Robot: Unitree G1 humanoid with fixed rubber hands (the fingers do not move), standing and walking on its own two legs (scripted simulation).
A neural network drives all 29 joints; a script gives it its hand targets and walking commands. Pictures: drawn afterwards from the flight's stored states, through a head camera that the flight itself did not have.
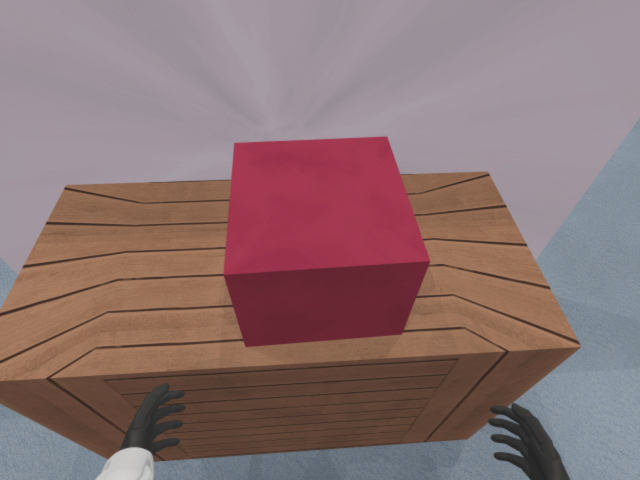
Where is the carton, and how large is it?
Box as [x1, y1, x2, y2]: [224, 137, 429, 346]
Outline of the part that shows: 387,137 234,143 224,262 224,277 245,346 401,334 427,268 429,259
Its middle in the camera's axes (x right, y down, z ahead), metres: +0.00 -0.01 +0.67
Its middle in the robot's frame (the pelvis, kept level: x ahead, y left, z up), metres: +0.49 +0.03 -0.04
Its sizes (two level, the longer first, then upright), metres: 0.280 0.270 0.212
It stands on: a pedestal, 0.63 m high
